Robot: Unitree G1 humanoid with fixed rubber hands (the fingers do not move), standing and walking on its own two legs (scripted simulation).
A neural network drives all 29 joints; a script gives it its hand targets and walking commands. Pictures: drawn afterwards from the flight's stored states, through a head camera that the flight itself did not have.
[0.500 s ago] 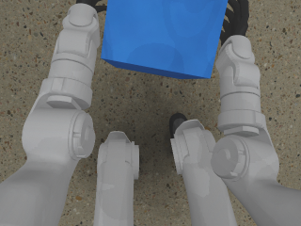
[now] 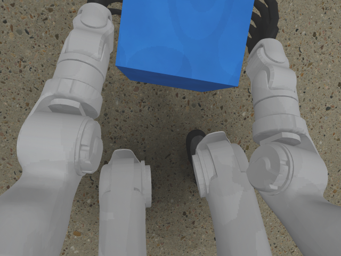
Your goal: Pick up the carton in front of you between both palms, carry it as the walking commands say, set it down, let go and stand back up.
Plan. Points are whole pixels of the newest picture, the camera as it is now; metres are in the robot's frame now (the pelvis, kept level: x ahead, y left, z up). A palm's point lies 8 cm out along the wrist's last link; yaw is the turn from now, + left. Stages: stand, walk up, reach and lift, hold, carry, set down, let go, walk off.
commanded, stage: set down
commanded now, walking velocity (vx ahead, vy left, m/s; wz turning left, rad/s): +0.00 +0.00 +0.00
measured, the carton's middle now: (178, 37) +0.52 -0.07 -0.24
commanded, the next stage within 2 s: none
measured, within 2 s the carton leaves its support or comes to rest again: rests again in 0.74 s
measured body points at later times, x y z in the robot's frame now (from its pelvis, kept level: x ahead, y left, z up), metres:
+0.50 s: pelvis +0.00 +0.00 -0.01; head +0.37 +0.02 +0.24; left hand +0.57 +0.07 -0.20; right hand +0.50 -0.23 -0.19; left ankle +0.07 +0.10 -0.36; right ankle +0.13 -0.15 -0.36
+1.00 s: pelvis -0.01 -0.01 -0.02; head +0.37 +0.01 +0.21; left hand +0.58 +0.12 -0.22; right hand +0.49 -0.26 -0.20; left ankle +0.07 +0.10 -0.36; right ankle +0.13 -0.14 -0.36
